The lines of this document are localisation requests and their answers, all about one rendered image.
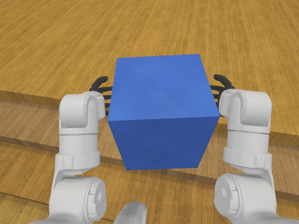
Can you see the left robot upper arm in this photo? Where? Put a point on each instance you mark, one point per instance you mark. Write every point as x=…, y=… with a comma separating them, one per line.
x=77, y=200

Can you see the left robot thigh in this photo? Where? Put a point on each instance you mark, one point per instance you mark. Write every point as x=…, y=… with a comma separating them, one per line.
x=132, y=213

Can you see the left robot forearm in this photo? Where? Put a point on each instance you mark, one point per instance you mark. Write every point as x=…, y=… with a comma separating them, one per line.
x=78, y=127

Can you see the left robot hand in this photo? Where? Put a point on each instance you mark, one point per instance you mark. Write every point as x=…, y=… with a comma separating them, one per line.
x=95, y=87

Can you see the right robot forearm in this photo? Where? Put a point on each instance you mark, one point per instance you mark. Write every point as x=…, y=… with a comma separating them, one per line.
x=249, y=121

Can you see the right robot upper arm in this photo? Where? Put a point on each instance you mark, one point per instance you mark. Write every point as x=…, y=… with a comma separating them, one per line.
x=247, y=199

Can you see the carton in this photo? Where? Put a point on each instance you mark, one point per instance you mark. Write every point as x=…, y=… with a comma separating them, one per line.
x=162, y=111

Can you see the right robot hand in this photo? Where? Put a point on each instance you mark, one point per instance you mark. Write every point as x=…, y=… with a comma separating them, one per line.
x=225, y=82

